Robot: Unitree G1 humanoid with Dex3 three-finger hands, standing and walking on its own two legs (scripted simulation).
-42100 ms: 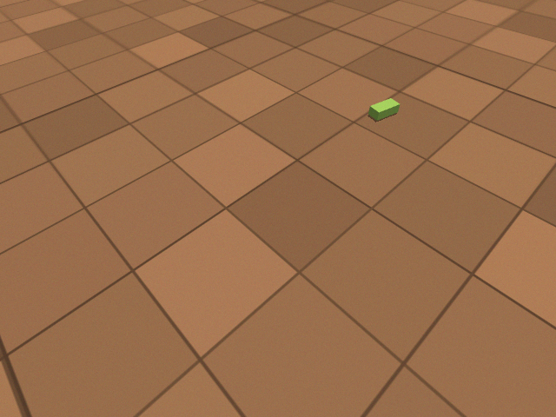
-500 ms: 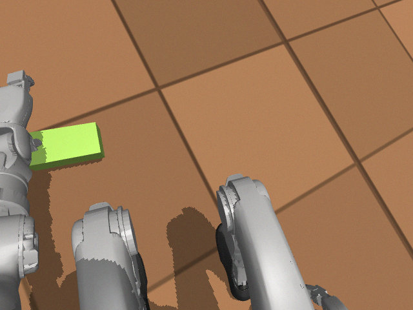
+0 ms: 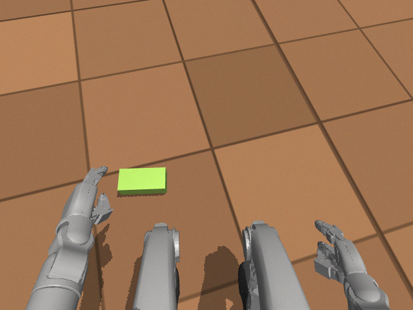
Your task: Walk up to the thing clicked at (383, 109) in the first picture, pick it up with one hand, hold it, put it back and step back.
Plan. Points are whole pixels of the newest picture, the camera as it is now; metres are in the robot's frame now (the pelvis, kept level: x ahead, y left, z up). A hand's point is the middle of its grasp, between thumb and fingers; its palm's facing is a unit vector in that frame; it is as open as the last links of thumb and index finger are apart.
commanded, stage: home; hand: left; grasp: from above
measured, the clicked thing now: (143, 181) +0.51 +0.24 -0.50
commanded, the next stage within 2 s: none
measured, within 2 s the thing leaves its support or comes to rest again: neither
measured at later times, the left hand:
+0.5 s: hand (68, 231) +0.25 +0.19 +0.11, palm faces +0.12 -0.97 -0.20, open 7.4 cm
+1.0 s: hand (51, 252) +0.22 +0.19 +0.14, palm faces +0.13 -0.97 -0.19, open 7.4 cm
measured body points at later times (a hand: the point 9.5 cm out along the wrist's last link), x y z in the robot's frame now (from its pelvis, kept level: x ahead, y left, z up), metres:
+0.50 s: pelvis +0.07 +0.00 +0.17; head +0.11 +0.02 +0.61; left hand +0.24 +0.25 +0.13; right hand +0.22 -0.23 +0.09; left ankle +0.08 +0.13 -0.49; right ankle +0.08 -0.14 -0.49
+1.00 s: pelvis +0.07 +0.00 +0.19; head +0.09 +0.01 +0.64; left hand +0.22 +0.24 +0.16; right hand +0.26 -0.23 +0.13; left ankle +0.08 +0.13 -0.49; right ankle +0.08 -0.14 -0.49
